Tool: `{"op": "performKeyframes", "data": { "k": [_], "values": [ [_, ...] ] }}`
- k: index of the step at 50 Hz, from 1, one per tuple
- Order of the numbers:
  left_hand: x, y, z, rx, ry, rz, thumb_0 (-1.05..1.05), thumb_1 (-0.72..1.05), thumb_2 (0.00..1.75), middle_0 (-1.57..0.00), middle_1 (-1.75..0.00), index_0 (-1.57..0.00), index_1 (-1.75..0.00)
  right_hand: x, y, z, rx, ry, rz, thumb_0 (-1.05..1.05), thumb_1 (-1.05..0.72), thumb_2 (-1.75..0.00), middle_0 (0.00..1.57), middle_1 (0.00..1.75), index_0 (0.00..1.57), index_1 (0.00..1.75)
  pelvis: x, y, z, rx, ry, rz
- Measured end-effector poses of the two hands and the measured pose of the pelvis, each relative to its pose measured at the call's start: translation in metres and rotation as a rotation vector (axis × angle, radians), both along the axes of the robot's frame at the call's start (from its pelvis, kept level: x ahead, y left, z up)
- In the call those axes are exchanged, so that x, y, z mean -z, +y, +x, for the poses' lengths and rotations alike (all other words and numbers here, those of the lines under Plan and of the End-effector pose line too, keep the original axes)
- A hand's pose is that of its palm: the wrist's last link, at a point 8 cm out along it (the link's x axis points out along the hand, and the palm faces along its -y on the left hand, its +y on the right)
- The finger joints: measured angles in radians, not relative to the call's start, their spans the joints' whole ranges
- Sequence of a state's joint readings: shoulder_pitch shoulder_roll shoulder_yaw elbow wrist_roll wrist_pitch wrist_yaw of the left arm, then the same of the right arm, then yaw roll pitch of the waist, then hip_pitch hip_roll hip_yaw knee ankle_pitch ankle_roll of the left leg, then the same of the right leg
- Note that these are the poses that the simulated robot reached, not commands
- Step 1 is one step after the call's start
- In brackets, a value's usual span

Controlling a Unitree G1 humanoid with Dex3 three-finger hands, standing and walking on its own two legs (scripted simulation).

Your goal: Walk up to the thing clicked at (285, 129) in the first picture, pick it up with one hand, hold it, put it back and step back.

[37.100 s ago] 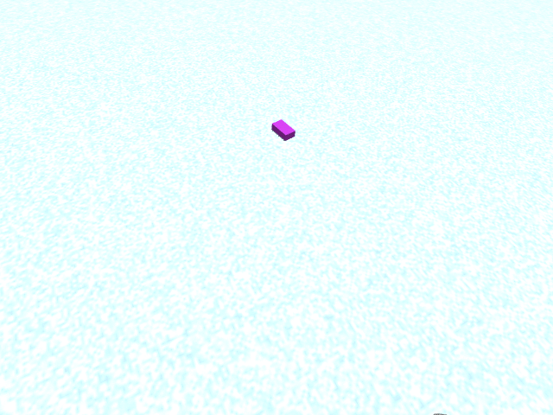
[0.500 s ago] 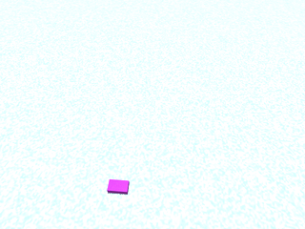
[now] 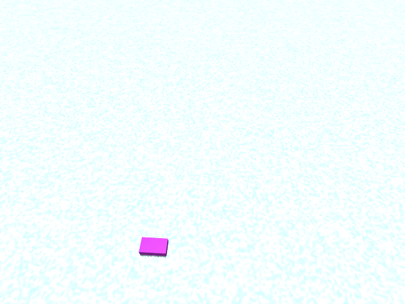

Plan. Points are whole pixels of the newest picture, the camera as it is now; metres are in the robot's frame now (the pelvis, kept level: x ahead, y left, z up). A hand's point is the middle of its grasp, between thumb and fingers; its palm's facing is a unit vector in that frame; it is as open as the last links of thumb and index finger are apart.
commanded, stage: stand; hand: left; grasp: from above
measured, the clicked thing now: (154, 246) +0.45 +0.21 -0.76
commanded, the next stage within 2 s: step back in 1.30 s
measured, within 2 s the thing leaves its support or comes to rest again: neither
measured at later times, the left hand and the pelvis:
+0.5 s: hand out of the picture +0.08 +0.24 -0.16, palm faces +0.01 -0.94 -0.34, open 7.4 cm; pelvis +0.01 +0.00 +0.00, yaw +0 degrees
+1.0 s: hand out of the picture +0.07 +0.24 -0.16, palm faces +0.00 -0.94 -0.34, open 7.4 cm; pelvis +0.00 -0.01 +0.00, yaw +0 degrees
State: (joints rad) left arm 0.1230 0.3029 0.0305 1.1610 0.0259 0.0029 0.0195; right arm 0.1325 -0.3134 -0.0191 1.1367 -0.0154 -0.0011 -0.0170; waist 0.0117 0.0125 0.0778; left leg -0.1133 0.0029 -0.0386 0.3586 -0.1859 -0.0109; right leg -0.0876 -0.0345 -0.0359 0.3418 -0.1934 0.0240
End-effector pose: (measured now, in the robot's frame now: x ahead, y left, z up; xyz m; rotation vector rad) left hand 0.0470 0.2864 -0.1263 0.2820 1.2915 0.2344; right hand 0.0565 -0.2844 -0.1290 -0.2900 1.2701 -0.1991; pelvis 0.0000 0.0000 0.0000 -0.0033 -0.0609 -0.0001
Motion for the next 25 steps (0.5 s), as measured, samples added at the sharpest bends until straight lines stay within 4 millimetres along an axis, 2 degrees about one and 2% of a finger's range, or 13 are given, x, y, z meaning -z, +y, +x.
{"op": "performKeyframes", "data": {
  "k": [15,25],
  "values": [
    [-0.004,-0.001,0.02,0.01,-0.026,0.004,0.01,0.9,0.9,-0.2,-0.3,-0.2,-0.3,-0.002,-0.005,0.016,-0.012,-0.021,-0.005,0.01,-0.91,-0.9,0.21,0.3,0.2,0.3,-0.001,-0.003,0.006,0.001,0.009,0.001],
    [-0.005,-0.001,0.025,0.017,-0.038,0.005,0.01,0.9,0.9,-0.2,-0.3,-0.2,-0.3,-0.004,-0.009,0.021,-0.014,-0.033,-0.008,0.01,-0.91,-0.9,0.21,0.3,0.2,0.3,-0.001,-0.005,0.008,0.002,0.011,0.001]
  ]
}}
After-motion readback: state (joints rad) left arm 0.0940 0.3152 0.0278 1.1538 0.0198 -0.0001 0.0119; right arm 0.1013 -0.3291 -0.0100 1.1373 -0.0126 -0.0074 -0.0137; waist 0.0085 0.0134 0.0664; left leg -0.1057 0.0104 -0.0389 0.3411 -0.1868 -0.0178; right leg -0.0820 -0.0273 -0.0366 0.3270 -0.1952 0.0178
